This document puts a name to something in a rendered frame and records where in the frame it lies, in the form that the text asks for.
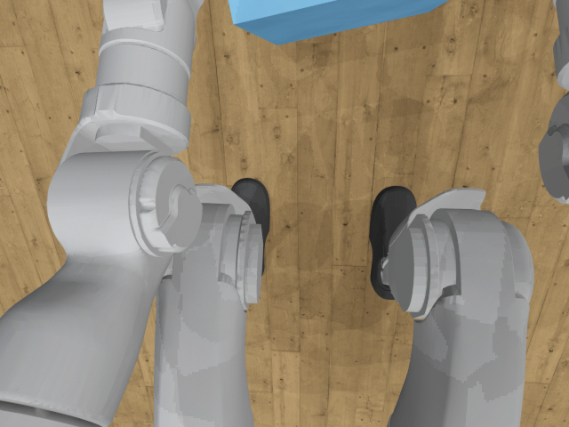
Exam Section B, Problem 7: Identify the carton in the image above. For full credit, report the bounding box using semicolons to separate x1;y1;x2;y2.
228;0;448;45

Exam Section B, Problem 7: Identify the left robot upper arm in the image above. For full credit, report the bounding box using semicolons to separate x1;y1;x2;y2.
0;150;203;427

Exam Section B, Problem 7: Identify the right robot shin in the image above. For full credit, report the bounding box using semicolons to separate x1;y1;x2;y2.
381;188;534;303

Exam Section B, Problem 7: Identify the robot left forearm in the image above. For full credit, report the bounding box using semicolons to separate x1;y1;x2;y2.
47;0;204;221

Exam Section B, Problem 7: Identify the right robot upper arm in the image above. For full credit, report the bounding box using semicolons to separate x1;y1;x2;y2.
539;92;569;204

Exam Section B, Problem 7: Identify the robot right foot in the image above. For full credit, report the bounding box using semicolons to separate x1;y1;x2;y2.
369;186;417;300

